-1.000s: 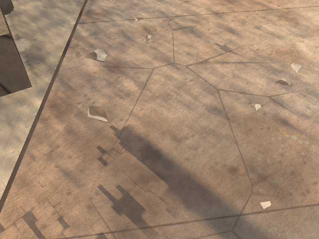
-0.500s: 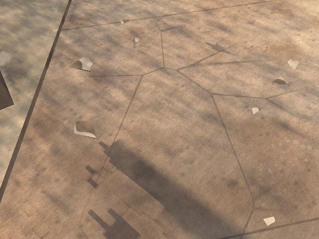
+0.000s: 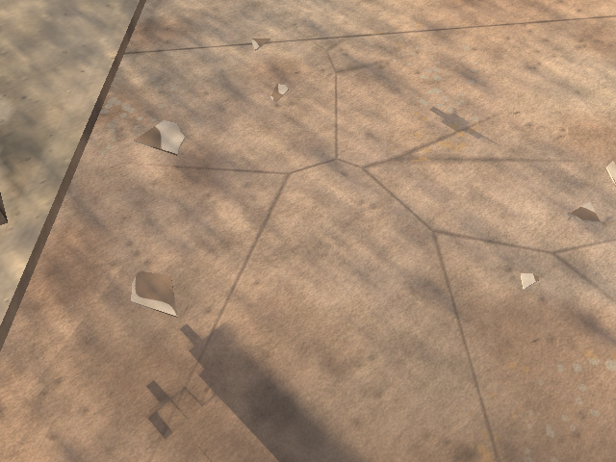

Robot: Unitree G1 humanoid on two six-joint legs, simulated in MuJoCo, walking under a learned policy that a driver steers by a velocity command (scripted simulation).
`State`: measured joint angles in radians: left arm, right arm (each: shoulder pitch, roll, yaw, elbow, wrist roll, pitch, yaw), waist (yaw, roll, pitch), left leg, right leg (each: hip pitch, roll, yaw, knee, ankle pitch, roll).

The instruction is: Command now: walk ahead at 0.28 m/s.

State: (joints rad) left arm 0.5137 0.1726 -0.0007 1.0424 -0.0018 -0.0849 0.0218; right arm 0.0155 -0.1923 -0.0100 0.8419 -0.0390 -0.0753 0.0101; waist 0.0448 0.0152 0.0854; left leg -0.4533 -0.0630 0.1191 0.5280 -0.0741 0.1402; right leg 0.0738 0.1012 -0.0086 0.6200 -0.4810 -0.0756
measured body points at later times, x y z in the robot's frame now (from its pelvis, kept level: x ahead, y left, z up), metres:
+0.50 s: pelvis +0.11 -0.02 +0.02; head +0.10 -0.03 +0.47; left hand +0.13 +0.21 -0.13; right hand +0.11 -0.25 -0.14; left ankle +0.12 +0.05 -0.71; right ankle +0.11 -0.13 -0.72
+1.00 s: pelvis +0.28 +0.04 +0.03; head +0.29 +0.05 +0.48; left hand +0.33 +0.28 -0.12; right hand +0.26 -0.20 -0.11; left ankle +0.24 +0.10 -0.72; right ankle +0.29 -0.10 -0.64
